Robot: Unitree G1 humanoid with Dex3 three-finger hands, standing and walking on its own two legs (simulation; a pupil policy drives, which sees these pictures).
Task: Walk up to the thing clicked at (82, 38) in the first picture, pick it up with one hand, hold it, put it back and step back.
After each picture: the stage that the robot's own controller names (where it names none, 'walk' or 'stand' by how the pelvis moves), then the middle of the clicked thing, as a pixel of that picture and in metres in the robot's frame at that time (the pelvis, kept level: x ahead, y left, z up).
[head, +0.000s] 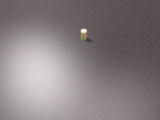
stand; (83, 34) +1.48 +0.10 -0.72
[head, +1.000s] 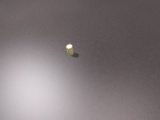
walk; (69, 50) +1.32 +0.35 -0.70
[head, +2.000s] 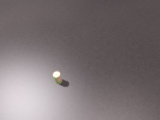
walk; (57, 77) +0.82 +0.39 -0.71
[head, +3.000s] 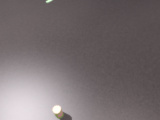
walk; (58, 112) +0.49 +0.31 -0.71
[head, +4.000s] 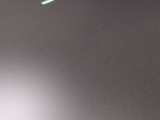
stand; out of the picture +0.35 +0.27 -0.71
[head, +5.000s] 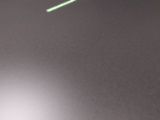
stand; out of the picture +0.35 +0.26 -0.72
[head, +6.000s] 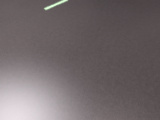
stand; out of the picture +0.35 +0.29 -0.72
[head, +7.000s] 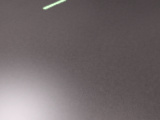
stand; out of the picture +0.33 +0.29 -0.72
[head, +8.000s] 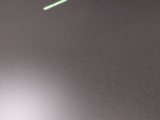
go down; out of the picture +0.34 +0.28 -0.73
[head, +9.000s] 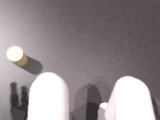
go down; (17, 57) +0.42 +0.31 -0.32
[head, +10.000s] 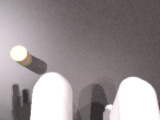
approach; (22, 56) +0.40 +0.31 -0.30
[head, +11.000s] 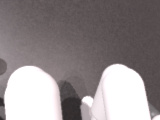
close in; out of the picture +0.39 +0.34 -0.22
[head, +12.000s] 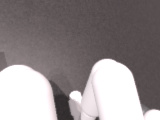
close; out of the picture +0.40 +0.28 -0.22
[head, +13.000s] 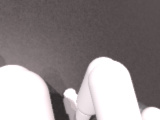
close; out of the picture +0.39 +0.25 -0.24
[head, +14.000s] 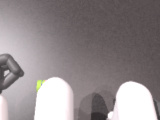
lift; (49, 87) +0.33 +0.19 -0.34
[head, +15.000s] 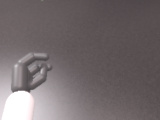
close; out of the picture +0.19 +0.16 -0.68
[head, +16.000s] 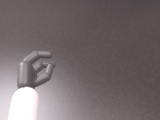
go down; out of the picture +0.24 +0.17 -0.70
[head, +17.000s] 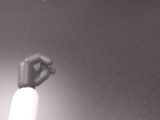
stand; out of the picture +0.28 +0.17 -0.70
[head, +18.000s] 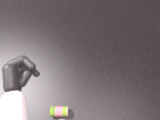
crouch; (59, 111) +0.33 +0.18 -0.63
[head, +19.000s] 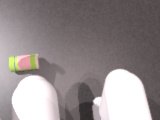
lower; (24, 62) +0.42 +0.22 -0.30
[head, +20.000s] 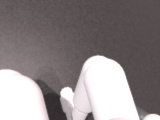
lower; out of the picture +0.44 +0.26 -0.25
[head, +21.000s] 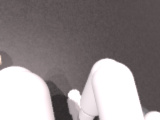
lower; out of the picture +0.39 +0.25 -0.25
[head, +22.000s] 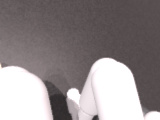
lower; out of the picture +0.35 +0.24 -0.24
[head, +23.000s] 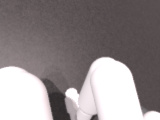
lower; out of the picture +0.30 +0.22 -0.25
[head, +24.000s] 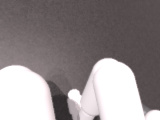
open; out of the picture +0.27 +0.21 -0.25
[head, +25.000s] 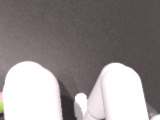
stand; (3, 101) +0.23 +0.19 -0.25
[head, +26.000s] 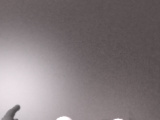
stand; out of the picture +0.22 +0.17 -0.59
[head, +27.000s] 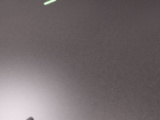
stand; out of the picture +0.21 +0.17 -0.69
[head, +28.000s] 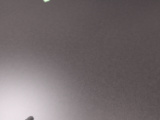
stand; out of the picture +0.22 +0.16 -0.69
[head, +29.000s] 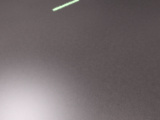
stand; out of the picture +0.25 +0.16 -0.74
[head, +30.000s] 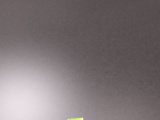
walk; out of the picture +0.34 +0.15 -0.72
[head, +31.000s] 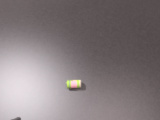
walk; (73, 84) +0.62 +0.16 -0.72
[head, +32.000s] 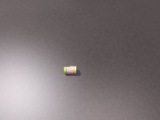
stand; (70, 70) +0.92 +0.20 -0.73
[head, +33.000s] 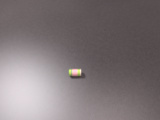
stand; (75, 72) +0.91 +0.18 -0.75
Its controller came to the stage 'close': yes
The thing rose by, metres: 0.01
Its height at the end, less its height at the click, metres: -0.02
